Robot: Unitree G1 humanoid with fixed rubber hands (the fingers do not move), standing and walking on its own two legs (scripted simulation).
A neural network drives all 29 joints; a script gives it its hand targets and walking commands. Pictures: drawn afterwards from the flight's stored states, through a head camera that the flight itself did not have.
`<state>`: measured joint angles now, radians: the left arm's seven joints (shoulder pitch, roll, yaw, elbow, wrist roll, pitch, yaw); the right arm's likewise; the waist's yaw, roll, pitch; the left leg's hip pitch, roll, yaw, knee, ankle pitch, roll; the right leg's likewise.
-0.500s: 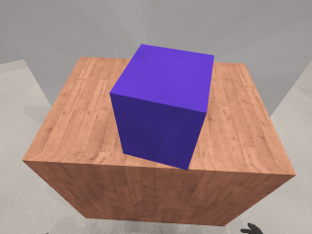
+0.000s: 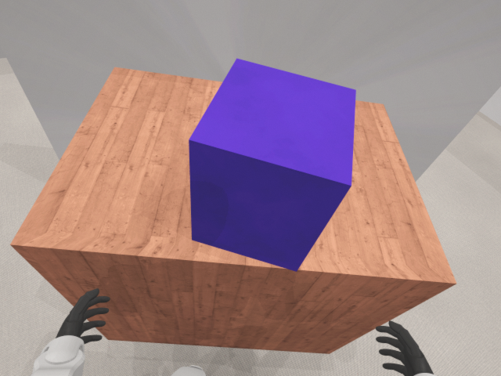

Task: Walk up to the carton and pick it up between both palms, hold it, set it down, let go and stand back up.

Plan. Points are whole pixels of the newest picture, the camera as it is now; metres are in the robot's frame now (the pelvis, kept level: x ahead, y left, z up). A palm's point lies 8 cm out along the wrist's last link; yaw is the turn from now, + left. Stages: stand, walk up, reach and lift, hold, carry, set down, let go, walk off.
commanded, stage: reach and lift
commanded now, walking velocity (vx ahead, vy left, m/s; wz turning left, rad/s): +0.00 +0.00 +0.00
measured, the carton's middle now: (268, 170) +0.43 -0.01 +0.08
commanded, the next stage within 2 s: none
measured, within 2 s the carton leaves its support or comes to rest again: neither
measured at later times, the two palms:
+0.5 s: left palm (60, 343) +0.17 +0.26 -0.02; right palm out of the picture +0.12 -0.23 -0.02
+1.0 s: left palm (80, 297) +0.22 +0.24 +0.03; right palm (399, 372) +0.15 -0.19 +0.03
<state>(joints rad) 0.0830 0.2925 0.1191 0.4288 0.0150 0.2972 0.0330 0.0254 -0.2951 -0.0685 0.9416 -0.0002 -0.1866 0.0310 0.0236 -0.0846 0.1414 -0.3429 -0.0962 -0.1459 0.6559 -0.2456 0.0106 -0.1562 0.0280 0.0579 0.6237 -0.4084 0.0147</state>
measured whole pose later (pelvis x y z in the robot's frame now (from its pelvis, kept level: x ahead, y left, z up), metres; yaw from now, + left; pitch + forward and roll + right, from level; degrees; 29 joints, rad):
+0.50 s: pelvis -0.01 -0.01 +0.01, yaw -1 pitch -8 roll +0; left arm 0.23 0.34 0.11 0.20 -0.05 0.34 -0.04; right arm 0.37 -0.14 0.03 0.38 0.00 -0.06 -0.13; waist 0.02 -0.10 0.09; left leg -0.17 -0.08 -0.14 0.47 -0.16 0.01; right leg -0.02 0.02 0.06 0.50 -0.34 0.00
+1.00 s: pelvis +0.01 +0.01 +0.02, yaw -3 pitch -5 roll +0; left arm 0.31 0.38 0.03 -0.11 -0.20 0.28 -0.04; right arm 0.50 -0.09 0.06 -0.06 0.02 0.05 -0.13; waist 0.02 -0.10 0.12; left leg -0.17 -0.08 -0.09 0.41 -0.15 0.03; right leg -0.02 -0.02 0.06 0.41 -0.30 0.01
